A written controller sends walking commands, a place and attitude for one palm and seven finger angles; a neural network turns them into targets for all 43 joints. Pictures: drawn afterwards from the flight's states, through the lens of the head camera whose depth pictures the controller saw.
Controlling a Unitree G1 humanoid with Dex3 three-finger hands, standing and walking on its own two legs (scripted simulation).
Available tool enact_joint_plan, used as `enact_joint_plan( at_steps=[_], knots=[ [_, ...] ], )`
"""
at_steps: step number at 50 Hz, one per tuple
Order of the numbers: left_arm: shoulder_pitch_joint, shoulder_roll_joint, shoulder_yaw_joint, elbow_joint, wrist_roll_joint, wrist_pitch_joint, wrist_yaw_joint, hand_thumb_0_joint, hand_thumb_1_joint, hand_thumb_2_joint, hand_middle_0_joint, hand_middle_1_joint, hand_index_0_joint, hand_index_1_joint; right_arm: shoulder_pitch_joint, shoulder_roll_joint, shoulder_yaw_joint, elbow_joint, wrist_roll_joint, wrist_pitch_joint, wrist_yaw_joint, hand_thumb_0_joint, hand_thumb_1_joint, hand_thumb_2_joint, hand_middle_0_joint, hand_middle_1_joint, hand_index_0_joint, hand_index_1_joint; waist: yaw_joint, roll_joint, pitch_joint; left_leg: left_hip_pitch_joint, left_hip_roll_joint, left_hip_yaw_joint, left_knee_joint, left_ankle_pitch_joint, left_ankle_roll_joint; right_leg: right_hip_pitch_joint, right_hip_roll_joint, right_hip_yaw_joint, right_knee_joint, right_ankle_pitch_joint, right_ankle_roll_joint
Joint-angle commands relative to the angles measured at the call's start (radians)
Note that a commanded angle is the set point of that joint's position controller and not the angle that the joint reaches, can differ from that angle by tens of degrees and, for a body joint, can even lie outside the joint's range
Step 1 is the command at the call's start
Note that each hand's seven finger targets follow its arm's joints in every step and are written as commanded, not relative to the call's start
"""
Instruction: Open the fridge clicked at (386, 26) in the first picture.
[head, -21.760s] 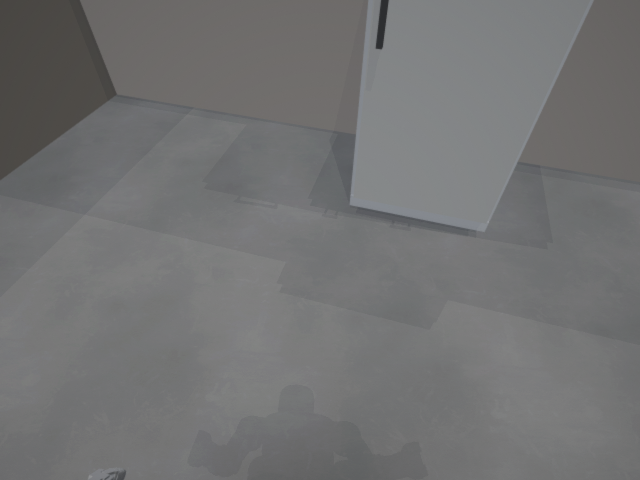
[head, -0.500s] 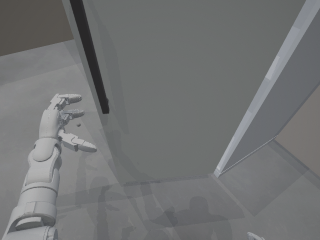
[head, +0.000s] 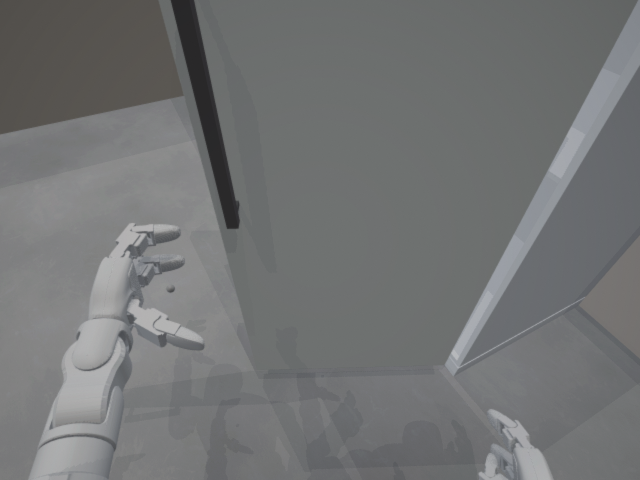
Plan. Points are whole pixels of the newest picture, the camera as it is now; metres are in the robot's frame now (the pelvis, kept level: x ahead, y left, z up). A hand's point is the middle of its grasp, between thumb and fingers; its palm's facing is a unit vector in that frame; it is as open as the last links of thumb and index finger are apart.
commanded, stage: slip the hand off the handle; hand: left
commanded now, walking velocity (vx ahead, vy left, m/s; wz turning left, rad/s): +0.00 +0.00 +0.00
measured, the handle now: (213, 118) +0.52 +0.20 +0.20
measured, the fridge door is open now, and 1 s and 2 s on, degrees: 65 65 65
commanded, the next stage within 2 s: draw the hand back to the body in 0.02 s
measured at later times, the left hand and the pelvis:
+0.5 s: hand (147, 282) +0.29 +0.23 +0.12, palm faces +0.36 -0.93 +0.00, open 14.7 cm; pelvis +0.01 -0.01 +0.01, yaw -1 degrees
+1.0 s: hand (87, 305) +0.24 +0.27 +0.14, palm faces +0.43 -0.85 -0.32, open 12.2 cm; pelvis +0.02 +0.00 +0.02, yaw -1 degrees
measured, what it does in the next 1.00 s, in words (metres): stands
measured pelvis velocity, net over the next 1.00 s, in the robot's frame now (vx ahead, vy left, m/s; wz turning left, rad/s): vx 0.02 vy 0.00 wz -0.01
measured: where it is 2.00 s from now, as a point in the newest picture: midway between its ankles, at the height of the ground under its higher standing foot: outside the picture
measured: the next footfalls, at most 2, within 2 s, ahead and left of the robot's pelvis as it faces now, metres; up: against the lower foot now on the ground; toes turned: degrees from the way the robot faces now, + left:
none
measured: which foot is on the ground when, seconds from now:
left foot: down 0.00-1.00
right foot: down 0.00-1.00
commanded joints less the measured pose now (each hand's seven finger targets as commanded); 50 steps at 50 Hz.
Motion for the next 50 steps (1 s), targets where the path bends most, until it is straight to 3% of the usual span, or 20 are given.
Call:
enact_joint_plan(
  at_steps=[1,3,5,7,8,10,11,13,17,19,23,27,32,33,35,39,45,47,48,50],
  knots=[
    [-0.387,0.208,0.065,-0.224,-0.011,-0.066,0.002,0.0,-0.55,0.2,-0.25,-1.15,-0.25,-1.15,-0.063,-0.124,-0.043,-0.121,0.002,-0.059,-0.021,0.0,-0.9,-0.9,0.2,0.3,0.2,0.3,-0.026,0.032,-0.178,0.061,-0.048,0.004,-0.104,0.124,0.039,0.077,0.034,0.034,-0.113,0.143,-0.016],
    [-0.355,0.217,0.076,-0.195,-0.015,-0.063,-0.003,0.0,-0.55,0.2,-0.25,-1.15,-0.25,-1.15,-0.059,-0.127,-0.044,-0.118,0.002,-0.06,-0.023,0.0,-0.9,-0.9,0.2,0.3,0.2,0.3,-0.026,-0.015,-0.187,0.049,-0.047,0.009,-0.102,0.128,0.041,0.093,0.032,0.038,-0.118,0.149,-0.011],
    [-0.365,0.194,0.058,-0.185,-0.021,-0.061,-0.009,0.0,-0.55,0.2,-0.25,-1.15,-0.25,-1.15,-0.06,-0.124,-0.043,-0.117,0.004,-0.064,-0.022,0.0,-0.9,-0.9,0.2,0.3,0.2,0.3,-0.022,0.005,-0.179,0.052,-0.048,0.008,-0.101,0.141,0.04,0.088,0.032,0.036,-0.113,0.172,-0.013],
    [-0.341,0.242,0.1,-0.154,-0.019,-0.057,-0.009,0.0,-0.55,0.2,-0.25,-1.15,-0.25,-1.15,-0.049,-0.133,-0.047,-0.112,0.001,-0.06,-0.024,0.0,-0.9,-0.9,0.2,0.3,0.2,0.3,-0.018,-0.023,-0.192,0.037,-0.047,0.012,-0.096,0.15,0.042,0.111,0.031,0.041,-0.113,0.179,-0.009],
    [-0.447,0.079,0.241,-0.267,-0.266,-0.108,0.056,0.0,-0.55,0.2,-0.25,-1.15,-0.25,-1.15,-0.083,-0.091,-0.049,-0.115,0.01,-0.08,-0.033,0.0,-0.9,-0.9,0.2,0.3,0.2,0.3,0.032,-0.095,-0.23,0.015,-0.064,-0.007,-0.084,0.155,0.024,0.169,0.025,0.037,-0.136,0.178,-0.014],
    [-0.295,0.093,0.208,-0.229,-0.199,-0.14,0.116,0.0,-0.55,0.2,-0.25,-1.15,-0.25,-1.15,-0.075,-0.098,-0.05,-0.093,-0.007,-0.103,-0.022,0.0,-0.9,-0.9,0.2,0.3,0.2,0.3,0.045,-0.036,-0.254,0.042,-0.057,0.011,-0.089,0.19,0.019,0.166,0.027,0.034,-0.104,0.225,-0.013],
    [-0.221,0.093,0.15,-0.235,-0.118,-0.138,0.134,0.0,-0.55,0.2,-0.25,-1.15,-0.25,-1.15,-0.063,-0.101,-0.05,-0.093,-0.014,-0.099,-0.01,0.0,-0.9,-0.9,0.2,0.3,0.2,0.3,0.039,0.03,-0.239,0.051,-0.053,0.02,-0.096,0.227,0.023,0.144,0.029,0.024,-0.079,0.26,-0.017],
    [-0.135,0.084,0.069,-0.254,-0.031,-0.108,0.136,0.0,-0.55,0.2,-0.25,-1.15,-0.25,-1.15,-0.049,-0.109,-0.051,-0.111,-0.016,-0.085,0.009,0.0,-0.9,-0.9,0.2,0.3,0.2,0.3,0.023,0.028,-0.187,0.041,-0.043,0.02,-0.106,0.258,0.032,0.129,0.027,0.018,-0.073,0.289,-0.017],
    [-0.173,0.129,0.124,-0.425,-0.094,-0.063,0.102,0.0,-0.55,0.2,-0.25,-1.15,-0.25,-1.15,-0.084,-0.109,-0.053,-0.135,-0.006,-0.074,-0.016,0.0,-0.9,-0.9,0.2,0.3,0.2,0.3,0.016,-0.055,-0.203,0.064,-0.04,0.024,-0.128,0.216,0.039,0.186,0.033,0.031,-0.127,0.256,-0.01],
    [-0.182,0.143,0.162,-0.456,-0.115,-0.054,0.106,0.0,-0.55,0.2,-0.25,-1.15,-0.25,-1.15,-0.109,-0.099,-0.045,-0.126,-0.004,-0.079,-0.03,0.0,-0.9,-0.9,0.2,0.3,0.2,0.3,0.023,-0.028,-0.178,0.073,-0.045,0.025,-0.144,0.191,0.039,0.181,0.034,0.034,-0.144,0.223,-0.01],
    [-0.127,0.114,0.135,-0.487,-0.101,-0.037,0.112,0.0,-0.55,0.2,-0.25,-1.15,-0.25,-1.15,-0.123,-0.089,-0.037,-0.116,-0.008,-0.092,-0.037,0.0,-0.9,-0.9,0.2,0.3,0.2,0.3,0.023,0.012,-0.156,0.103,-0.046,0.025,-0.158,0.19,0.039,0.171,0.033,0.03,-0.155,0.207,-0.011],
    [-0.079,0.101,0.117,-0.496,-0.111,0.018,0.08,0.0,-0.55,0.2,-0.25,-1.15,-0.25,-1.15,-0.123,-0.093,-0.032,-0.116,-0.004,-0.099,-0.044,0.0,-0.9,-0.9,0.2,0.3,0.2,0.3,0.021,-0.003,-0.132,0.122,-0.043,0.019,-0.174,0.19,0.04,0.177,0.036,0.02,-0.173,0.207,-0.011],
    [-0.028,0.125,0.158,-0.546,-0.133,0.09,0.06,0.0,-0.369,0.287,-0.244,-1.044,-0.244,-1.044,-0.135,-0.09,-0.025,-0.123,0.001,-0.106,-0.052,0.0,-0.9,-0.9,0.2,0.3,0.2,0.3,0.037,-0.029,-0.114,0.143,-0.042,0.012,-0.195,0.201,0.04,0.2,0.037,0.013,-0.193,0.209,-0.009],
    [-0.009,0.301,0.167,-0.552,0.003,0.044,0.122,0.0,-0.332,0.305,-0.242,-1.023,-0.242,-1.023,-0.131,-0.107,-0.037,-0.115,-0.02,-0.091,-0.052,0.0,-0.9,-0.9,0.2,0.3,0.2,0.3,0.03,-0.005,-0.08,0.162,-0.047,0.033,-0.212,0.198,0.053,0.211,0.012,0.053,-0.232,0.207,-0.002],
    [0.048,0.203,0.111,-0.542,0.026,0.021,0.157,0.0,-0.26,0.34,-0.24,-0.98,-0.24,-0.98,-0.133,-0.087,-0.026,-0.127,-0.025,-0.071,-0.044,0.0,-0.9,-0.9,0.2,0.3,0.2,0.3,0.024,-0.022,-0.05,0.181,-0.043,0.025,-0.237,0.214,0.052,0.23,0.016,0.031,-0.234,0.217,-0.005],
    [0.066,0.222,0.116,-0.637,0.051,-0.009,0.186,0.0,-0.115,0.41,-0.235,-0.895,-0.235,-0.895,-0.145,-0.086,-0.023,-0.141,-0.031,-0.058,-0.039,0.0,-0.9,-0.9,0.2,0.3,0.2,0.3,0.025,0.037,-0.065,0.248,-0.041,0.031,-0.267,0.25,0.051,0.267,0.023,0.027,-0.258,0.247,-0.008],
    [0.173,0.214,0.128,-0.694,0.066,-0.029,0.201,0.0,0.102,0.515,-0.228,-0.767,-0.228,-0.767,-0.152,-0.081,-0.027,-0.141,-0.036,-0.05,-0.034,0.0,-0.9,-0.9,0.2,0.3,0.2,0.3,0.031,0.051,-0.033,0.276,-0.036,0.028,-0.304,0.261,0.045,0.298,0.028,0.018,-0.277,0.238,-0.01],
    [0.208,0.223,0.144,-0.695,0.068,-0.032,0.202,0.0,0.175,0.55,-0.225,-0.725,-0.225,-0.725,-0.157,-0.088,-0.03,-0.137,-0.039,-0.049,-0.034,0.0,-0.9,-0.9,0.2,0.3,0.2,0.3,0.036,0.018,-0.013,0.273,-0.036,0.025,-0.316,0.268,0.045,0.3,0.033,0.014,-0.29,0.24,-0.009],
    [0.216,0.212,0.135,-0.713,0.068,-0.034,0.202,0.0,0.211,0.567,-0.224,-0.704,-0.224,-0.704,-0.157,-0.082,-0.03,-0.139,-0.037,-0.047,-0.032,0.0,-0.9,-0.9,0.2,0.3,0.2,0.3,0.033,0.044,-0.006,0.278,-0.033,0.029,-0.316,0.263,0.045,0.301,0.029,0.017,-0.289,0.234,-0.009],
    [0.248,0.225,0.159,-0.746,0.071,-0.038,0.206,0.0,0.284,0.603,-0.221,-0.661,-0.221,-0.661,-0.152,-0.081,-0.032,-0.139,-0.042,-0.044,-0.029,0.0,-0.9,-0.9,0.2,0.3,0.2,0.3,0.038,0.046,-0.029,0.287,-0.034,0.026,-0.315,0.301,0.043,0.325,0.03,0.013,-0.281,0.269,-0.012]
  ],
)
